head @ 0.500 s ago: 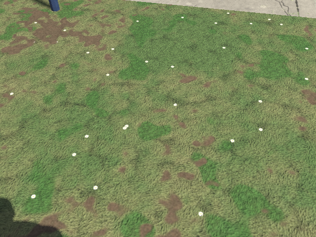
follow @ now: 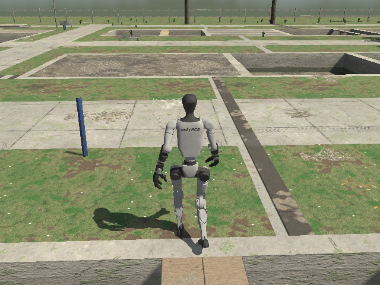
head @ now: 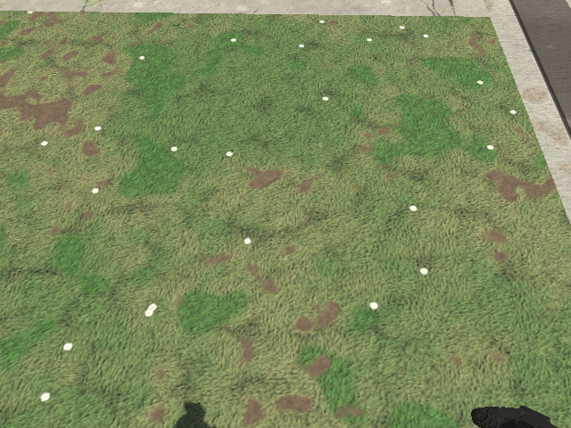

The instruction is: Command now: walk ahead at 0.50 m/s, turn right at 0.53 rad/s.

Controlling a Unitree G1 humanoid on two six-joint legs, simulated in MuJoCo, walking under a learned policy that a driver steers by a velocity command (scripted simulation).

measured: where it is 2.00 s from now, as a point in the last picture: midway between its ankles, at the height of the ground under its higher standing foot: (338, 219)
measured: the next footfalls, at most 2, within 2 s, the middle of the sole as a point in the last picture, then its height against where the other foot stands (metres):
right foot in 0.46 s outside the picture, level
left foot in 1.02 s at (337, 330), level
